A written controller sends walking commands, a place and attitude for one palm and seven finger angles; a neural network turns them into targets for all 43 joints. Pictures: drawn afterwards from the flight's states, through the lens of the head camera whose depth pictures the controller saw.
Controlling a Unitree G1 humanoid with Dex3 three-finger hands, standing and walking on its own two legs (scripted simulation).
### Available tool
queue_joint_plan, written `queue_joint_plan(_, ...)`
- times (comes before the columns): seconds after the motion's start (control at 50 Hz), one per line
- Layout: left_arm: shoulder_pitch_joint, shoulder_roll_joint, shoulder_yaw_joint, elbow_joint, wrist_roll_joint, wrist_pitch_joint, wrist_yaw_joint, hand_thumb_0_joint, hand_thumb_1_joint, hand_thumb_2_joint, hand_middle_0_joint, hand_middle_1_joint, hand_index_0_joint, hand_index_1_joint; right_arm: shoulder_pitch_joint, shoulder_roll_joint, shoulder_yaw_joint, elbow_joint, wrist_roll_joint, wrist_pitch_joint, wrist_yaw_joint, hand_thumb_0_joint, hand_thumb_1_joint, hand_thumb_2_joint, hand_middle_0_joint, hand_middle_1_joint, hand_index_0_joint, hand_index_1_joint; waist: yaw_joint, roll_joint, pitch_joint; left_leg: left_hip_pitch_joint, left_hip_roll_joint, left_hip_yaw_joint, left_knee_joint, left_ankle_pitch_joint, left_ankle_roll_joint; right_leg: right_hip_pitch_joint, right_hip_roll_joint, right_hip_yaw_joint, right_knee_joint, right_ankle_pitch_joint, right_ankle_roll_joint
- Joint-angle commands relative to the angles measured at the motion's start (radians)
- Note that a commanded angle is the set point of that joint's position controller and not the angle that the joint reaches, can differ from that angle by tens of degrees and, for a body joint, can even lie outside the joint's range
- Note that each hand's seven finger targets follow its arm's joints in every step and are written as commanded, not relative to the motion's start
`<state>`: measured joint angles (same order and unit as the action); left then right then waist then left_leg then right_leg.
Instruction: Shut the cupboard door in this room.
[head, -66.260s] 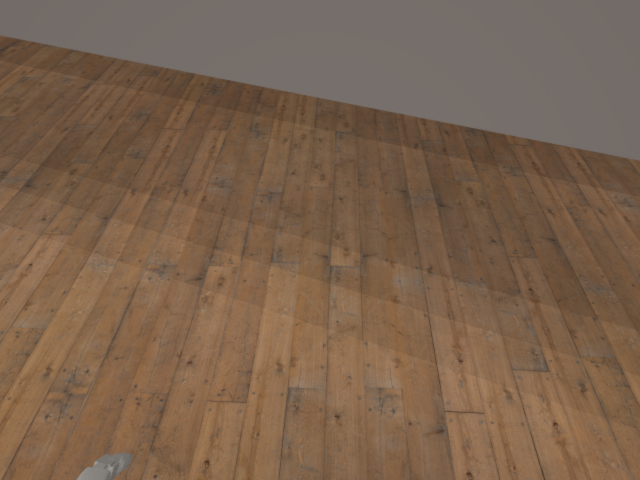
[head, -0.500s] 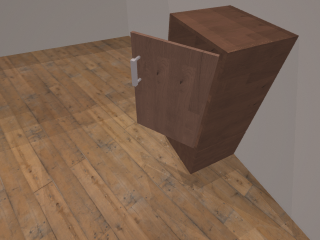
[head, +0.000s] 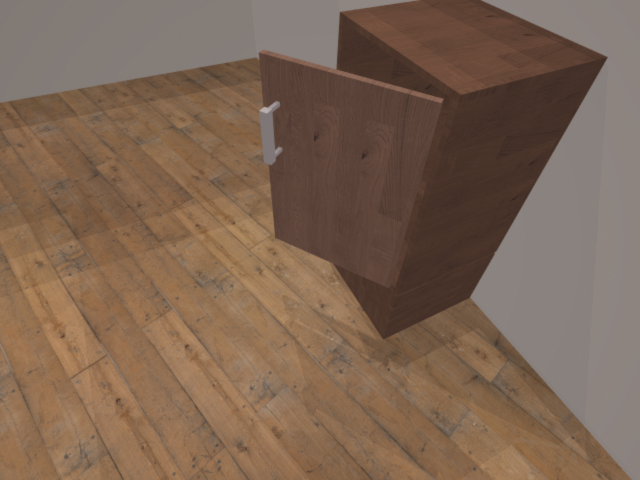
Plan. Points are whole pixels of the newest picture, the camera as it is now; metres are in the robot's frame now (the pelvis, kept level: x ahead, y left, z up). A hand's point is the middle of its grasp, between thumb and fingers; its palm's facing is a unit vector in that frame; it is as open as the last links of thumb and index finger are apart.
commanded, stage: look to check the result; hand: left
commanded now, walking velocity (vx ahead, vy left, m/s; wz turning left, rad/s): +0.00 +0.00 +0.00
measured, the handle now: (272, 133) +0.85 +0.15 -0.05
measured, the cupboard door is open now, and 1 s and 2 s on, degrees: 34 34 34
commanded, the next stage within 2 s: walk to a spot facing it in 0.26 s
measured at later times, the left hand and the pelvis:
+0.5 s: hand out of the picture -0.01 +0.15 -0.18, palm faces +0.05 -0.98 -0.17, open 7.3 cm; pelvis +0.01 -0.01 +0.00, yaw +1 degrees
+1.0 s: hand out of the picture +0.04 +0.23 -0.18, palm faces +0.32 -0.92 -0.24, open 7.3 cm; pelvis +0.00 +0.00 -0.01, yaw +19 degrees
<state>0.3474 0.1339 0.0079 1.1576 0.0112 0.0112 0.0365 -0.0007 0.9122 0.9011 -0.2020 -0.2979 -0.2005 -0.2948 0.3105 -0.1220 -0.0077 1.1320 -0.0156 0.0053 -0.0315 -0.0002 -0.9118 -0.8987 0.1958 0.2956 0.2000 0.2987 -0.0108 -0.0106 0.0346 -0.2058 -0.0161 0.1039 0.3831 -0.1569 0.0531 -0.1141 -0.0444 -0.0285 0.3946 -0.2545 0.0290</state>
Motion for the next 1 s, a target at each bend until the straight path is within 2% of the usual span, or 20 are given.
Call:
queue_joint_plan(0.0,0.085,0.078,0.008,-0.014,0.005,-0.012,0.004,0.000,0.900,0.900,-0.200,-0.300,-0.200,-0.300,0.069,-0.104,-0.014,-0.020,0.003,-0.008,-0.008,0.000,-0.900,-0.900,0.200,0.300,0.200,0.300,-0.001,0.004,0.071,0.028,0.116,-0.139,-0.103,-0.061,-0.016,-0.109,-0.049,0.058,-0.081,0.032,-0.050)
queue_joint_plan(0.36,0.061,0.087,0.010,-0.019,0.004,-0.015,0.005,0.000,0.900,0.900,-0.200,-0.300,-0.200,-0.300,0.048,-0.110,-0.010,-0.018,0.003,-0.012,-0.007,0.000,-0.900,-0.900,0.200,0.300,0.200,0.300,0.000,0.014,0.063,0.048,0.115,-0.132,-0.089,0.007,-0.020,-0.091,-0.053,0.060,-0.089,0.059,-0.049)
queue_joint_plan(0.42,0.052,0.112,0.026,-0.042,0.004,-0.006,0.007,0.000,0.900,0.900,-0.200,-0.300,-0.200,-0.300,0.036,-0.126,-0.018,-0.035,0.005,-0.002,-0.004,0.000,-0.900,-0.900,0.200,0.300,0.200,0.300,0.006,0.013,0.075,0.004,0.114,-0.144,-0.040,0.069,-0.016,-0.088,-0.061,0.022,-0.035,0.059,-0.047)
queue_joint_plan(0.52,0.026,0.148,0.061,-0.099,0.007,0.005,0.009,0.000,0.900,0.900,-0.200,-0.300,-0.200,-0.300,-0.002,-0.162,-0.041,-0.081,0.002,0.014,0.003,0.000,-0.900,-0.900,0.200,0.300,0.200,0.300,0.015,0.018,0.038,-0.091,0.125,-0.215,0.018,0.094,0.005,-0.066,-0.076,-0.016,0.043,0.029,-0.050)
queue_joint_plan(0.54,0.021,0.149,0.067,-0.109,0.007,0.006,0.009,0.000,0.900,0.900,-0.200,-0.300,-0.200,-0.300,-0.009,-0.161,-0.047,-0.092,0.000,0.016,0.005,0.000,-0.900,-0.900,0.200,0.300,0.200,0.300,0.015,0.024,0.021,-0.115,0.117,-0.218,0.041,0.084,0.003,-0.053,-0.094,-0.012,0.046,0.027,-0.058)
queue_joint_plan(0.58,0.005,0.172,0.081,-0.131,0.009,0.008,0.009,0.000,0.900,0.900,-0.200,-0.300,-0.200,-0.300,-0.016,-0.156,-0.053,-0.114,-0.002,0.021,0.010,0.000,-0.900,-0.900,0.200,0.300,0.200,0.300,0.016,-0.033,0.003,-0.170,0.081,-0.193,0.120,0.072,-0.010,-0.024,-0.147,0.008,0.041,0.040,-0.090)
queue_joint_plan(0.62,-0.016,0.201,0.093,-0.159,0.013,0.008,0.010,0.000,0.900,0.900,-0.200,-0.300,-0.200,-0.300,-0.027,-0.143,-0.060,-0.140,-0.003,0.026,0.017,0.000,-0.900,-0.900,0.200,0.300,0.200,0.300,0.019,-0.132,-0.022,-0.201,0.036,-0.109,0.281,0.039,-0.036,-0.009,-0.247,0.047,0.013,0.088,-0.145)
queue_joint_plan(0.66,-0.055,0.213,0.097,-0.190,0.017,0.005,0.010,0.000,0.900,0.900,-0.200,-0.300,-0.200,-0.300,-0.067,-0.133,-0.067,-0.168,-0.008,0.033,0.023,0.000,-0.900,-0.900,0.200,0.300,0.200,0.300,0.020,-0.184,-0.003,-0.253,0.036,-0.063,0.472,-0.251,-0.061,-0.019,-0.346,0.061,0.000,0.282,-0.209)
queue_joint_plan(0.68,-0.074,0.223,0.100,-0.204,0.023,0.003,0.013,0.000,0.900,0.900,-0.200,-0.300,-0.200,-0.300,-0.079,-0.134,-0.070,-0.184,-0.006,0.035,0.026,0.000,-0.900,-0.900,0.200,0.300,0.200,0.300,0.015,-0.188,0.010,-0.264,0.056,-0.066,0.496,-0.321,-0.065,-0.026,-0.370,0.044,0.016,0.358,-0.217)
queue_joint_plan(0.7,-0.098,0.232,0.103,-0.214,0.027,0.004,0.014,0.000,0.900,0.900,-0.200,-0.300,-0.200,-0.300,-0.083,-0.135,-0.071,-0.193,-0.003,0.035,0.032,0.000,-0.900,-0.900,0.200,0.300,0.200,0.300,0.006,-0.175,0.026,-0.253,0.077,-0.067,0.457,-0.338,-0.066,-0.036,-0.373,0.007,0.050,0.403,-0.205)
queue_joint_plan(0.72,-0.115,0.237,0.106,-0.225,0.027,0.006,0.014,0.000,0.900,0.900,-0.200,-0.300,-0.200,-0.300,-0.066,-0.142,-0.072,-0.199,-0.001,0.033,0.036,0.000,-0.900,-0.900,0.200,0.300,0.200,0.300,-0.010,-0.128,0.023,-0.205,0.088,-0.070,0.353,-0.268,-0.064,-0.051,-0.357,-0.032,0.125,0.417,-0.171)
queue_joint_plan(0.74,-0.124,0.245,0.105,-0.236,0.020,0.008,0.008,0.000,0.900,0.900,-0.200,-0.300,-0.200,-0.300,-0.021,-0.158,-0.071,-0.190,-0.003,0.029,0.038,0.000,-0.900,-0.900,0.200,0.300,0.200,0.300,-0.033,-0.042,0.001,-0.096,0.076,-0.066,0.227,-0.060,-0.056,-0.093,-0.298,-0.104,0.246,0.397,-0.115)
queue_joint_plan(0.76,-0.108,0.213,0.103,-0.253,0.009,0.015,0.005,0.000,0.900,0.900,-0.200,-0.300,-0.200,-0.300,0.056,-0.224,-0.079,-0.184,-0.012,0.017,0.035,0.000,-0.900,-0.900,0.200,0.300,0.200,0.300,-0.060,0.201,-0.031,0.015,0.188,-0.312,0.059,0.331,0.014,-0.232,-0.166,-0.170,0.482,0.152,-0.019)
queue_joint_plan(0.78,-0.133,0.165,0.086,-0.293,0.000,0.022,0.005,0.000,0.900,0.900,-0.200,-0.300,-0.200,-0.300,0.108,-0.308,-0.098,-0.169,-0.015,0.015,0.021,0.000,-0.900,-0.900,0.200,0.300,0.200,0.300,-0.073,0.413,-0.046,0.102,0.372,-0.625,-0.031,0.661,0.130,-0.418,-0.016,-0.107,0.700,-0.429,0.034)
queue_joint_plan(0.8,-0.162,0.189,0.087,-0.302,0.009,0.034,0.009,0.000,0.900,0.900,-0.200,-0.300,-0.200,-0.300,0.115,-0.326,-0.101,-0.153,-0.015,0.023,0.014,0.000,-0.900,-0.900,0.200,0.300,0.200,0.300,-0.078,0.270,-0.071,0.054,0.390,-0.577,-0.063,0.379,0.154,-0.390,-0.031,0.023,0.782,-0.404,0.004)
queue_joint_plan(0.82,-0.185,0.186,0.088,-0.304,0.013,0.040,0.010,0.000,0.900,0.900,-0.200,-0.300,-0.200,-0.300,0.071,-0.306,-0.098,-0.178,-0.016,0.020,0.013,0.000,-0.900,-0.900,0.200,0.300,0.200,0.300,-0.056,0.229,-0.046,0.002,0.347,-0.578,-0.095,0.153,0.131,-0.418,-0.053,0.043,0.790,-0.331,-0.006)
queue_joint_plan(0.84,-0.198,0.195,0.094,-0.301,0.017,0.036,0.003,0.000,0.900,0.900,-0.200,-0.300,-0.200,-0.300,0.022,-0.305,-0.096,-0.205,-0.019,0.019,0.009,0.000,-0.900,-0.900,0.200,0.300,0.200,0.300,-0.047,0.177,-0.031,-0.034,0.323,-0.586,-0.108,0.023,0.104,-0.441,-0.048,0.053,0.805,-0.265,0.004)
queue_joint_plan(0.88,-0.197,0.198,0.096,-0.296,0.018,0.031,-0.009,0.000,0.900,0.900,-0.200,-0.300,-0.200,-0.300,-0.040,-0.288,-0.088,-0.229,-0.019,0.014,0.003,0.000,-0.900,-0.900,0.200,0.300,0.200,0.300,-0.021,0.105,-0.013,-0.053,0.266,-0.518,-0.115,-0.024,0.082,-0.450,-0.047,0.071,0.799,-0.142,0.021)
queue_joint_plan(0.92,-0.177,0.196,0.093,-0.298,0.018,0.023,-0.016,0.000,0.900,0.900,-0.200,-0.300,-0.200,-0.300,-0.048,-0.292,-0.087,-0.241,-0.016,0.006,0.002,0.000,-0.900,-0.900,0.200,0.300,0.200,0.300,-0.011,0.052,-0.067,0.009,0.233,-0.478,-0.092,0.045,0.093,-0.443,-0.032,0.066,0.753,-0.106,0.031)
queue_joint_plan(0.98,-0.180,0.190,0.089,-0.316,0.018,0.026,-0.018,0.000,0.900,0.900,-0.200,-0.300,-0.200,-0.300,-0.062,-0.300,-0.095,-0.252,-0.014,0.010,0.008,0.000,-0.900,-0.900,0.200,0.300,0.200,0.300,-0.012,0.085,-0.104,0.038,0.210,-0.460,-0.085,0.034,0.103,-0.426,-0.015,0.058,0.669,-0.107,0.042)
